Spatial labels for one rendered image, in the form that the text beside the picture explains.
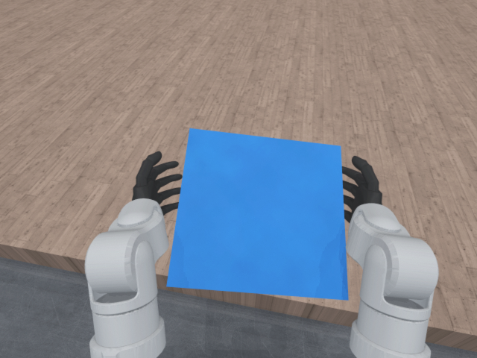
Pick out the carton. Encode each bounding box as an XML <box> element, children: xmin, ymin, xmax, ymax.
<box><xmin>166</xmin><ymin>128</ymin><xmax>349</xmax><ymax>301</ymax></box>

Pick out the robot left hand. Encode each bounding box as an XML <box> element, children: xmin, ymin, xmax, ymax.
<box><xmin>132</xmin><ymin>151</ymin><xmax>183</xmax><ymax>216</ymax></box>

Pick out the right robot forearm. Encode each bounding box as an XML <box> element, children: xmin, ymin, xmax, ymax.
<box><xmin>346</xmin><ymin>203</ymin><xmax>439</xmax><ymax>358</ymax></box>

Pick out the robot right hand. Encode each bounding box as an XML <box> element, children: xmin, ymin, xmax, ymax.
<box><xmin>342</xmin><ymin>156</ymin><xmax>382</xmax><ymax>223</ymax></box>

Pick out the left robot forearm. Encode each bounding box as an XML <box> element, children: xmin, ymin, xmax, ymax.
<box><xmin>85</xmin><ymin>198</ymin><xmax>169</xmax><ymax>358</ymax></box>

